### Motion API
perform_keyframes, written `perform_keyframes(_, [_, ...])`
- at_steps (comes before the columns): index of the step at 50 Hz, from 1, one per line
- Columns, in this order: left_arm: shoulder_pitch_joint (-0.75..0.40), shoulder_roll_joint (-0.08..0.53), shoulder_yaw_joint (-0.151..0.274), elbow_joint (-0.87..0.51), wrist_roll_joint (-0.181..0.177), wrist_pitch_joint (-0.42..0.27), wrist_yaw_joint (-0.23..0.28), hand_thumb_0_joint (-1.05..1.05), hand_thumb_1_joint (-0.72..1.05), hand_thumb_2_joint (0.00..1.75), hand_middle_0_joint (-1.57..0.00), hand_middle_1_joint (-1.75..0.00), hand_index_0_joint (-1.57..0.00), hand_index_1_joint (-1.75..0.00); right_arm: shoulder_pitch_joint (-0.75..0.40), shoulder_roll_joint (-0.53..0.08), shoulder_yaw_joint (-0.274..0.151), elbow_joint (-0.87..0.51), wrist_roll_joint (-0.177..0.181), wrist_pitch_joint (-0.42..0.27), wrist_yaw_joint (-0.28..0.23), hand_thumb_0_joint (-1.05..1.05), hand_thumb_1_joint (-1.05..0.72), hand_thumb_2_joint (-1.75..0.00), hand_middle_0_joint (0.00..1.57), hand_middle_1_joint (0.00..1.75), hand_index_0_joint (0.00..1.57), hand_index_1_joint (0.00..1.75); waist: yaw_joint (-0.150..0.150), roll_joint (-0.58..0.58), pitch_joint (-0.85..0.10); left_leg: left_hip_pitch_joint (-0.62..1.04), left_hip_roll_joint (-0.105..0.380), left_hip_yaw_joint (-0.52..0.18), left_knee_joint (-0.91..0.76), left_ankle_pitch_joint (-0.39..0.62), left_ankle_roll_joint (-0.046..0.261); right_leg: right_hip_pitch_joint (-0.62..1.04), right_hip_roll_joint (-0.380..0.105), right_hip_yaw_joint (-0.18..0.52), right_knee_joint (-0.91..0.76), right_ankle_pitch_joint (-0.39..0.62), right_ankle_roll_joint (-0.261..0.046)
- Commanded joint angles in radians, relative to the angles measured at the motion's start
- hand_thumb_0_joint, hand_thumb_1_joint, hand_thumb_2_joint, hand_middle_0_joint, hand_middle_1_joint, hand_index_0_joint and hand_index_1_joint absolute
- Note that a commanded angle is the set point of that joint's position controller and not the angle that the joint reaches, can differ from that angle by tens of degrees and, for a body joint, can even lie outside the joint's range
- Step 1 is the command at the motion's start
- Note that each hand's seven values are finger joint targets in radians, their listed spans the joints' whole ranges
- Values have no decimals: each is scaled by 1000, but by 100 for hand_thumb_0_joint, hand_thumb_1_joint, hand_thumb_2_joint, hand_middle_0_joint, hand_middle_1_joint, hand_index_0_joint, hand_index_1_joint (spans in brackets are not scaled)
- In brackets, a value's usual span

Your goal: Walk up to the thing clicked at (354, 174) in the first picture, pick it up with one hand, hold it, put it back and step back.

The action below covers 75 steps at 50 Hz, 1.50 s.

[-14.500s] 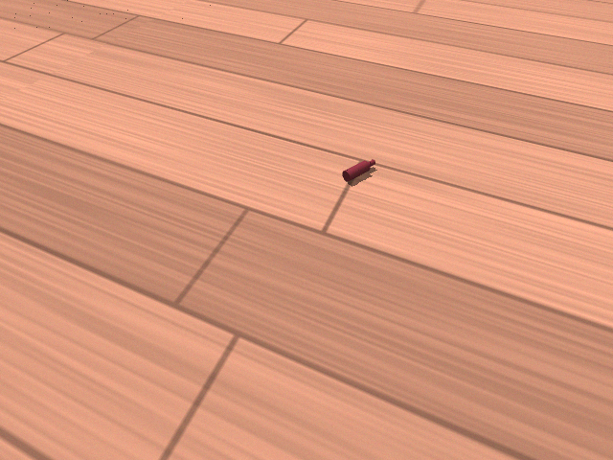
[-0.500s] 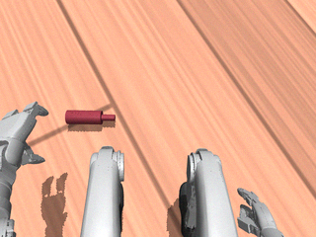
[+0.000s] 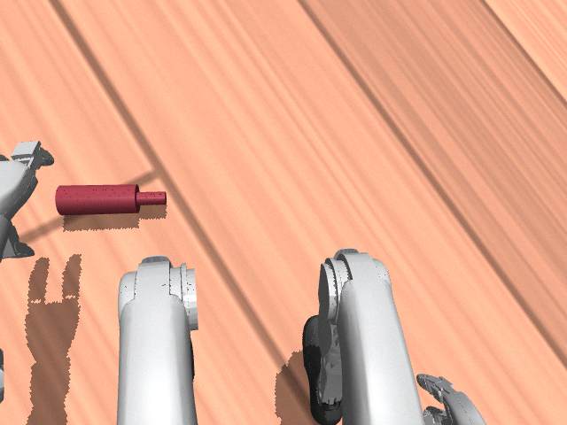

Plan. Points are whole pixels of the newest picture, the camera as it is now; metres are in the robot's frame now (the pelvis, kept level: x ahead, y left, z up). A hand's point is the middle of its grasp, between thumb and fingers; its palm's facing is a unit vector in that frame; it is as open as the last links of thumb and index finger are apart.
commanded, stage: rise first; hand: left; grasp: from above
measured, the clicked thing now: (115, 199) +0.47 +0.28 -0.32
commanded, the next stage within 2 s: approach in 0.76 s
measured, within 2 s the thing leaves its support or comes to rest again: neither
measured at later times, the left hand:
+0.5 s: hand (33, 204) +0.41 +0.36 -0.18, palm faces -0.43 -0.08 -0.90, open 13.6 cm
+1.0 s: hand (48, 201) +0.42 +0.35 -0.20, palm faces -0.45 -0.08 -0.89, open 13.9 cm
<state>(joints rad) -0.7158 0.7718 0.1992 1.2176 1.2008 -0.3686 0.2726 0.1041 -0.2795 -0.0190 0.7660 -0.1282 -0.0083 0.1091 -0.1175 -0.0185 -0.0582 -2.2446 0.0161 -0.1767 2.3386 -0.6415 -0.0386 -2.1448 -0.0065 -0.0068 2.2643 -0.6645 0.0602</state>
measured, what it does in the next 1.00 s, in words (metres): stands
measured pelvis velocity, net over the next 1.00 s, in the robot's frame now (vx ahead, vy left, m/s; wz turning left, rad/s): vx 0.01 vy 0.00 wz -0.02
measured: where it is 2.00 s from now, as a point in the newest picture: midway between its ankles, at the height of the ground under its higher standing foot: (251, 395)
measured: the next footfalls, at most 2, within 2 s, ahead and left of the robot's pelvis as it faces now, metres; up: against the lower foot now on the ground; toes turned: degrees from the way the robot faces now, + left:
none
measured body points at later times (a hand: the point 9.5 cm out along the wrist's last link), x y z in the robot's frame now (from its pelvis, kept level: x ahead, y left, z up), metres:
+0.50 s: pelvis +0.01 +0.00 -0.03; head +0.23 +0.08 +0.36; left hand +0.43 +0.36 -0.13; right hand +0.11 -0.28 -0.14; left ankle +0.09 +0.14 -0.32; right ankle +0.11 -0.15 -0.32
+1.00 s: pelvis +0.01 +0.00 -0.03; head +0.24 +0.08 +0.34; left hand +0.44 +0.35 -0.15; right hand +0.09 -0.28 -0.14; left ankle +0.09 +0.14 -0.32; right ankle +0.11 -0.15 -0.32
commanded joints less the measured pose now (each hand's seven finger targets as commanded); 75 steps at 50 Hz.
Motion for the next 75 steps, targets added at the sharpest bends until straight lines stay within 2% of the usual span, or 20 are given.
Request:
perform_keyframes(1, [-261, 314, 50, -110, 21, -11, 61, 0, -48, 96, -11, -93, -11, -92, 136, -230, -73, -28, -10, -1, -3, 0, -90, -90, 20, 30, 20, 30, 17, 275, -642, 562, -19, 135, -258, 84, 54, 188, 20, -134, -204, 110, -85])
perform_keyframes(17, [-318, 344, 51, -16, 112, -53, 140, 0, -43, 91, -16, -89, -16, -89, 124, -225, -64, 0, -51, 21, 7, 0, -91, -90, 20, 30, 20, 30, -18, 248, -647, 495, -23, 135, -181, 105, 61, 162, 29, -132, -154, 128, -82])
perform_keyframes(24, [-333, 360, 71, 5, 110, -43, 171, 0, -44, 91, -15, -92, -15, -91, 129, -228, -64, 6, -58, 20, 10, 0, -90, -90, 20, 30, 20, 30, -18, 271, -656, 508, -22, 135, -171, 117, 60, 139, 28, -138, -128, 136, -80])
perform_keyframes(28, [-340, 344, 55, 17, 115, -32, 176, 0, -46, 94, -14, -94, -14, -93, 132, -227, -61, 10, -63, 19, 11, 0, -91, -90, 20, 30, 20, 30, -26, 276, -652, 503, -21, 135, -163, 128, 60, 138, 27, -140, -125, 148, -78])
perform_keyframes(38, [-330, 354, 59, 59, 113, -28, 178, 0, -48, 94, -12, -96, -12, -96, 131, -229, -52, 14, -73, 16, 15, 0, -91, -90, 20, 30, 20, 30, -35, 265, -623, 453, -28, 144, -139, 109, 64, 162, 27, -132, -129, 146, -75])
perform_keyframes(40, [-345, 381, 79, 42, 113, -30, 182, 0, -48, 95, -12, -97, -12, -96, 137, -237, -53, 19, -72, 17, 15, 0, -91, -90, 20, 30, 20, 30, -35, 261, -646, 463, -27, 141, -135, 130, 65, 174, 27, -132, -125, 166, -74])
perform_keyframes(42, [-338, 361, 64, 53, 109, -29, 179, 0, -48, 95, -12, -97, -12, -96, 138, -235, -50, 20, -73, 16, 20, 0, -91, -90, 20, 30, 20, 30, -40, 266, -632, 459, -27, 138, -139, 127, 64, 163, 27, -135, -119, 164, -76])
perform_keyframes(43, [-345, 369, 68, 58, 109, -32, 182, 0, -56, 103, -10, -92, -6, -96, 131, -238, -52, 19, -71, 18, 19, 0, -91, -90, 20, 30, 20, 30, -38, 267, -634, 466, -26, 136, -140, 120, 63, 150, 29, -142, -117, 154, -76])
perform_keyframes(45, [-356, 338, 34, 84, 119, -37, 179, 0, -52, 97, -7, -102, -8, -101, 135, -233, -44, 21, -77, 17, 21, 0, -91, -90, 20, 30, 20, 30, -60, 262, -616, 440, -29, 136, -129, 110, 64, 157, 32, -139, -124, 152, -77])
perform_keyframes(47, [-395, 337, 32, 67, 115, -44, 186, 0, -50, 96, -7, -103, -9, -101, 135, -238, -45, 26, -76, 16, 19, 0, -90, -90, 20, 30, 20, 30, -67, 248, -622, 440, -27, 129, -124, 106, 64, 143, 32, -143, -119, 150, -75])
perform_keyframes(50, [-451, 275, -30, 77, 127, -46, 203, 0, -51, 96, -7, -104, -8, -102, 151, -243, -43, 34, -80, 5, 20, 0, -91, -90, 20, 30, 20, 30, -108, 279, -612, 461, -23, 122, -119, 109, 60, 116, 34, -151, -114, 157, -75])
perform_keyframes(53, [-498, 242, -63, 103, 141, -31, 237, 0, -52, 97, -6, -105, -8, -103, 156, -243, -35, 35, -82, -7, 21, 0, -91, -90, 20, 30, 20, 30, -126, 302, -601, 462, -23, 125, -125, 90, 57, 105, 36, -157, -122, 142, -73])
perform_keyframes(54, [-514, 263, -48, 107, 147, -20, 250, 0, -51, 97, -6, -105, -8, -103, 162, -249, -33, 35, -81, -11, 21, 0, -91, -90, 20, 30, 20, 30, -132, 295, -613, 468, -21, 121, -121, 94, 57, 103, 36, -161, -119, 148, -74])
perform_keyframes(56, [-532, 291, -24, 79, 151, 9, 278, 0, -51, 97, -6, -105, -8, -103, 166, -253, -32, 28, -79, -16, 20, 0, -91, -90, 20, 30, 20, 30, -117, 342, -655, 494, -21, 132, -129, 120, 56, 121, 31, -159, -103, 171, -69])
perform_keyframes(60, [-516, 298, -4, 110, 153, 98, 298, 0, -53, 98, -7, -104, -8, -103, 156, -248, -31, 7, -64, -21, 18, 0, -91, -90, 20, 30, 20, 30, -104, 403, -679, 518, -20, 143, -155, 128, 52, 113, 32, -155, -101, 186, -77])
perform_keyframes(62, [-503, 298, -1, 133, 150, 138, 288, 0, -54, 99, -7, -103, -7, -102, 154, -243, -24, 6, -59, -18, 19, 0, -91, -90, 20, 30, 20, 30, -97, 384, -672, 489, -24, 148, -164, 106, 56, 116, 30, -153, -106, 176, -79])
perform_keyframes(65, [-491, 295, -30, 175, 138, 179, 244, 0, -54, 99, -7, -103, -7, -102, 161, -245, -11, -7, -47, -24, 21, 0, -91, -90, 20, 30, 20, 30, -108, 315, -625, 425, -28, 150, -151, 88, 69, 143, 30, -141, -127, 173, -83])
perform_keyframes(68, [-442, 334, -10, 172, 92, 191, 198, 0, -55, 100, -7, -102, -8, -102, 171, -250, 0, -17, -37, -31, 21, 0, -91, -90, 20, 30, 20, 30, -99, 250, -633, 391, -29, 150, -130, 114, 79, 218, 30, -129, -137, 206, -76])
perform_keyframes(70, [-416, 317, -29, 175, 69, 180, 155, 0, -55, 99, -8, -102, -8, -102, 165, -243, 4, -22, -35, -32, 23, 0, -91, -90, 20, 30, 20, 30, -100, 224, -605, 356, -30, 150, -127, 113, 81, 242, 33, -126, -141, 204, -74])
perform_keyframes(75, [-403, 355, -7, 110, 33, 87, 89, 0, -54, 98, -9, -100, -9, -100, 185, -256, 7, -27, -39, -22, 26, 0, -91, -90, 20, 30, 20, 30, -101, 225, -613, 372, -29, 129, -124, 119, 70, 260, 36, -142, -134, 186, -75])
